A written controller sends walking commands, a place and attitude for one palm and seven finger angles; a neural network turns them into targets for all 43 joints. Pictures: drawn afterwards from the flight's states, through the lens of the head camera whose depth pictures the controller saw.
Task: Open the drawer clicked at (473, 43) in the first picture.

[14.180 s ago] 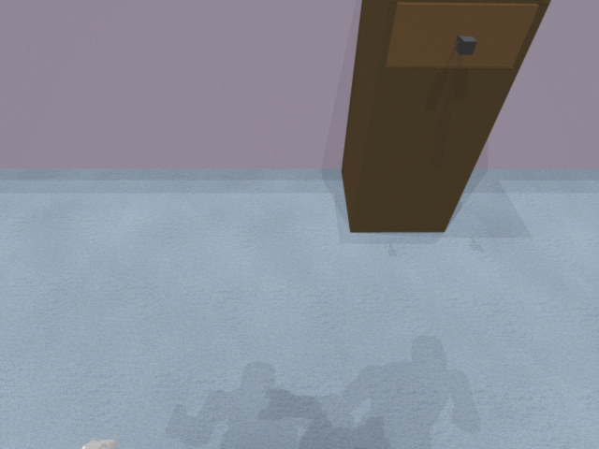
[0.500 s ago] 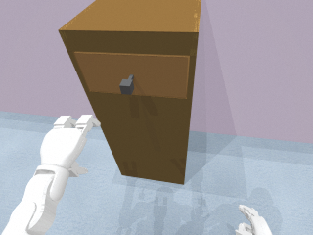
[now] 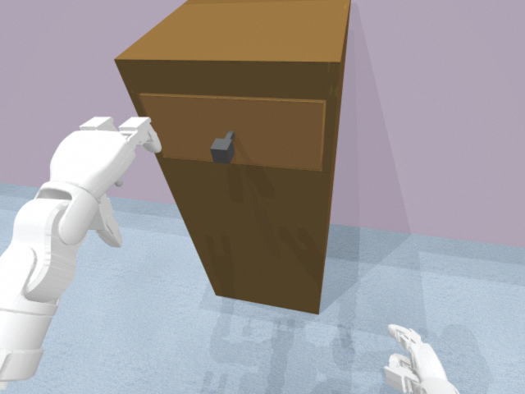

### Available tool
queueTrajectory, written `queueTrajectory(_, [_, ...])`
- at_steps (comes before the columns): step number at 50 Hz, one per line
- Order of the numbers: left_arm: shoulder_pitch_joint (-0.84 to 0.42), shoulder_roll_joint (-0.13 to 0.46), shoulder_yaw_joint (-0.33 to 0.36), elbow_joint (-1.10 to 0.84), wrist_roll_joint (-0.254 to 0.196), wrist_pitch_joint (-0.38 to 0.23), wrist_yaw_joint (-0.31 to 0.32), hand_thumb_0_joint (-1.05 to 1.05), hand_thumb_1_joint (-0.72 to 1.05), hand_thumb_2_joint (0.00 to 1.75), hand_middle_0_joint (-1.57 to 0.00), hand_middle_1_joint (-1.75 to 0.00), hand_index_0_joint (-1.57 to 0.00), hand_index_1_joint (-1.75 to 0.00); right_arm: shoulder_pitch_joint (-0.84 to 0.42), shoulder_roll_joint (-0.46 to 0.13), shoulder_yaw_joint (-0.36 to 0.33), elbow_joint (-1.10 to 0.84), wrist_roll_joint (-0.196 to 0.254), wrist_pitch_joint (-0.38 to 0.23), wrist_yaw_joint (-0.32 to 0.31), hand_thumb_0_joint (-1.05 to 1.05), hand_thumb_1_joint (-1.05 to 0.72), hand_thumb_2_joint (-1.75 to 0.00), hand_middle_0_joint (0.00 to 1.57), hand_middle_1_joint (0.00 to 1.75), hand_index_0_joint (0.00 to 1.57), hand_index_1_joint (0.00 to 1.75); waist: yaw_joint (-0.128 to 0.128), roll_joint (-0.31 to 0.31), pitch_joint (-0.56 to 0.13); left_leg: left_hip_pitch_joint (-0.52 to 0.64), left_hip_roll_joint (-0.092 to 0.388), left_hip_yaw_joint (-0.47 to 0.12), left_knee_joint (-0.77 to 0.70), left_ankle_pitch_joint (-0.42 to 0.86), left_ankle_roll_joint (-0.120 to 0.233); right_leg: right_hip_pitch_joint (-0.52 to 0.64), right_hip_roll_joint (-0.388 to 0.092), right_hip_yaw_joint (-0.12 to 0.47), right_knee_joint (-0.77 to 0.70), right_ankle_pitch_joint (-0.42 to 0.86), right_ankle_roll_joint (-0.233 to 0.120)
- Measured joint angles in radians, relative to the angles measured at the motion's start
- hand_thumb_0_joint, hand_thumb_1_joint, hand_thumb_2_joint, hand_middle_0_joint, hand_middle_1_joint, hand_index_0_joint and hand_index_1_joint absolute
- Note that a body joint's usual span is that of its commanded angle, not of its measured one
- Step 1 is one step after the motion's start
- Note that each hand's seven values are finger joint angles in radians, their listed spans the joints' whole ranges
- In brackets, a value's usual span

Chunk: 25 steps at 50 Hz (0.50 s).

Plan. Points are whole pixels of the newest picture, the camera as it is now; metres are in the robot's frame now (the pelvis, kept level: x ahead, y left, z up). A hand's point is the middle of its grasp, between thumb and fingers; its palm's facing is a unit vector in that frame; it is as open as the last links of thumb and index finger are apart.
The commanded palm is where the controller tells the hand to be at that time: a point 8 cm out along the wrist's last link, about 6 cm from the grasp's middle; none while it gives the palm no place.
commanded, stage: raise the hand with hooked fingers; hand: left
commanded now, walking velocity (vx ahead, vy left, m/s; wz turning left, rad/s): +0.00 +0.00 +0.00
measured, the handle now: (225, 144) +0.56 +0.17 +0.08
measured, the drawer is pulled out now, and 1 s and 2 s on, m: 0.00 0.00 0.00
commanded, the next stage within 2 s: move the hooked fingers above the handle in 0.36 s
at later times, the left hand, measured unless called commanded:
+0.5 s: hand (122, 191) +0.31 +0.24 +0.18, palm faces +0.12 -0.04 -0.99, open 13.8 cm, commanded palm +0.28 +0.23 +0.24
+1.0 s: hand (163, 176) +0.37 +0.21 +0.16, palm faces +0.04 -0.03 -1.00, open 13.8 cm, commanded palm +0.35 +0.22 +0.22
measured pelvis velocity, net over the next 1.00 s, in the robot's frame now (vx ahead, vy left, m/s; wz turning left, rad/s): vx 0.00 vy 0.00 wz -0.01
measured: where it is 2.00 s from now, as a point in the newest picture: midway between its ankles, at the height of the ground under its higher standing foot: outside the picture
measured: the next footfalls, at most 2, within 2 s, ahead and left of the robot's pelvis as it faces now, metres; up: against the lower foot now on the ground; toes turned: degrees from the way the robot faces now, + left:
none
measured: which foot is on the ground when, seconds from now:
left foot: down 0.00-1.00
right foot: down 0.00-1.00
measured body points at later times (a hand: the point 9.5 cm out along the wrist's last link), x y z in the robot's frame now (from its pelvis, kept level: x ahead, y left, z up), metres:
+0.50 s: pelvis -0.01 +0.00 +0.00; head +0.00 -0.05 +0.45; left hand +0.30 +0.24 +0.24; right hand +0.19 -0.23 -0.11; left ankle +0.00 +0.11 -0.74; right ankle +0.01 -0.13 -0.74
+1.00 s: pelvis +0.00 +0.00 +0.00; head +0.01 -0.04 +0.45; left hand +0.36 +0.21 +0.22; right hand +0.16 -0.24 -0.12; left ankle +0.00 +0.11 -0.74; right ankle +0.01 -0.13 -0.74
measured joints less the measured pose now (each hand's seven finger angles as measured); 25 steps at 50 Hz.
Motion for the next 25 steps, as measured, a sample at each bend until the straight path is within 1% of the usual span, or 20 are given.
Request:
queueTrajectory(3, [-0.017, 0.008, 0.020, 0.016, -0.015, 0.004, -0.029, 0.00, -0.48, 0.31, -0.32, -1.20, -0.32, -1.19, 0.012, -0.010, -0.004, -0.004, 0.005, 0.004, 0.005, 0.01, -0.91, -0.90, 0.20, 0.30, 0.20, 0.30, -0.007, 0.004, -0.002, -0.009, 0.001, 0.003, 0.000, 0.002, -0.001, -0.012, 0.001, 0.003, 0.004, 0.001, -0.001])
queueTrajectory(6, [0.003, 0.007, 0.035, 0.010, -0.028, -0.003, -0.054, 0.00, -0.49, 0.30, -0.32, -1.20, -0.31, -1.20, 0.027, -0.020, -0.009, -0.014, 0.005, 0.007, 0.010, 0.01, -0.91, -0.90, 0.20, 0.30, 0.20, 0.30, -0.016, 0.003, -0.003, -0.016, 0.002, 0.007, 0.001, 0.003, -0.002, -0.024, 0.002, 0.008, 0.012, 0.000, -0.002])
queueTrajectory(8, [0.027, 0.003, 0.036, -0.006, -0.034, -0.019, -0.061, 0.00, -0.49, 0.30, -0.32, -1.20, -0.31, -1.20, 0.036, -0.026, -0.014, -0.019, 0.004, 0.004, 0.011, 0.01, -0.91, -0.90, 0.20, 0.30, 0.20, 0.30, -0.019, 0.002, 0.000, -0.019, 0.004, 0.010, 0.005, 0.001, -0.002, -0.029, 0.004, 0.010, 0.017, -0.002, -0.003])
queueTrajectory(12, [0.067, -0.005, 0.029, -0.039, -0.041, -0.065, -0.042, 0.00, -0.49, 0.30, -0.32, -1.20, -0.32, -1.20, 0.051, -0.033, -0.023, -0.016, -0.001, -0.004, 0.008, 0.01, -0.91, -0.90, 0.20, 0.30, 0.20, 0.30, -0.021, -0.004, 0.011, -0.023, 0.005, 0.010, 0.010, 0.000, -0.004, -0.033, 0.005, 0.011, 0.023, -0.004, -0.005])
queueTrajectory(14, [0.075, -0.003, 0.028, -0.050, -0.041, -0.085, -0.018, 0.00, -0.49, 0.30, -0.32, -1.20, -0.32, -1.20, 0.055, -0.033, -0.028, -0.009, -0.004, -0.010, 0.006, 0.01, -0.91, -0.90, 0.20, 0.30, 0.20, 0.30, -0.018, -0.007, 0.013, -0.025, 0.006, 0.009, 0.012, 0.000, -0.005, -0.034, 0.006, 0.009, 0.025, -0.003, -0.006])
queueTrajectory(16, [0.070, -0.002, 0.029, -0.049, -0.043, -0.089, 0.009, 0.00, -0.49, 0.30, -0.32, -1.20, -0.32, -1.20, 0.057, -0.031, -0.031, 0.000, -0.002, -0.012, 0.003, 0.01, -0.91, -0.90, 0.20, 0.30, 0.20, 0.30, -0.014, -0.010, 0.013, -0.026, 0.006, 0.007, 0.013, 0.001, -0.006, -0.035, 0.006, 0.007, 0.025, -0.003, -0.006])
queueTrajectory(18, [0.056, -0.001, 0.034, -0.034, -0.042, -0.077, 0.029, 0.01, -0.49, 0.30, -0.32, -1.20, -0.32, -1.20, 0.053, -0.029, -0.030, 0.009, 0.003, -0.011, 0.003, 0.01, -0.91, -0.90, 0.20, 0.30, 0.20, 0.30, -0.011, -0.010, 0.013, -0.028, 0.007, 0.005, 0.015, 0.002, -0.007, -0.036, 0.007, 0.006, 0.025, -0.002, -0.007])
queueTrajectory(20, [0.039, -0.002, 0.035, -0.014, -0.035, -0.053, 0.037, 0.01, -0.49, 0.30, -0.32, -1.20, -0.32, -1.20, 0.047, -0.026, -0.028, 0.013, 0.005, -0.008, 0.003, 0.01, -0.91, -0.90, 0.20, 0.30, 0.20, 0.30, -0.009, -0.010, 0.012, -0.030, 0.006, 0.004, 0.014, 0.004, -0.007, -0.038, 0.006, 0.005, 0.025, 0.000, -0.007])
queueTrajectory(23, [0.026, -0.006, 0.031, 0.001, -0.023, -0.015, 0.027, 0.00, -0.49, 0.30, -0.32, -1.20, -0.32, -1.20, 0.036, -0.022, -0.022, 0.010, 0.008, -0.006, 0.003, 0.01, -0.91, -0.90, 0.20, 0.30, 0.20, 0.30, -0.008, -0.006, 0.009, -0.032, 0.005, 0.004, 0.014, 0.007, -0.006, -0.040, 0.005, 0.005, 0.025, 0.002, -0.007])
queueTrajectory(25, [0.027, -0.008, 0.023, 0.000, -0.018, -0.005, 0.014, 0.00, -0.49, 0.30, -0.32, -1.20, -0.32, -1.20, 0.029, -0.018, -0.018, 0.005, 0.008, -0.005, 0.002, 0.01, -0.91, -0.90, 0.20, 0.30, 0.20, 0.30, -0.010, -0.003, 0.005, -0.031, 0.004, 0.004, 0.013, 0.008, -0.005, -0.039, 0.003, 0.005, 0.026, 0.002, -0.006])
